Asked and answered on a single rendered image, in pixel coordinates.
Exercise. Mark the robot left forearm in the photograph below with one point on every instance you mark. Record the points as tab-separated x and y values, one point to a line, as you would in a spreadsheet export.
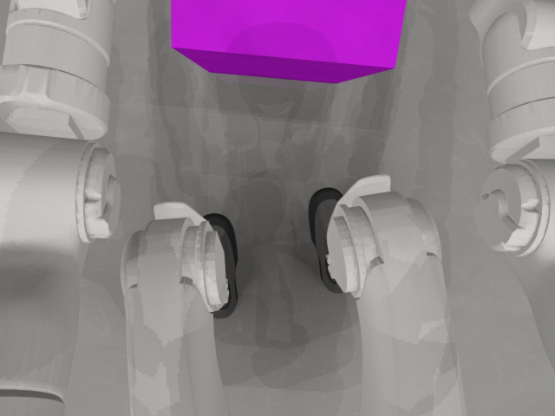
54	71

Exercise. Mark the left robot upper arm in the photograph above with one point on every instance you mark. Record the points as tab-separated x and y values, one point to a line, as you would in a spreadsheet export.
57	195

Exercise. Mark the robot right forearm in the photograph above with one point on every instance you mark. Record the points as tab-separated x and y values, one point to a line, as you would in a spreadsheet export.
517	56

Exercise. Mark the right robot upper arm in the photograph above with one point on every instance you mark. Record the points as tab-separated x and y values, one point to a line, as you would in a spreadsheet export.
516	215

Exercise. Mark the left robot thigh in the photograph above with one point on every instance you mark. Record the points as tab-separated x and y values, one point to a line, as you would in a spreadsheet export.
171	356

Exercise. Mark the carton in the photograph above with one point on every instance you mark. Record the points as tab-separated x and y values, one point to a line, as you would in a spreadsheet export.
306	40

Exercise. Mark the left robot shin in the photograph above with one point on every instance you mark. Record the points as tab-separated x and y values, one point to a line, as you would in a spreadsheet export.
130	256

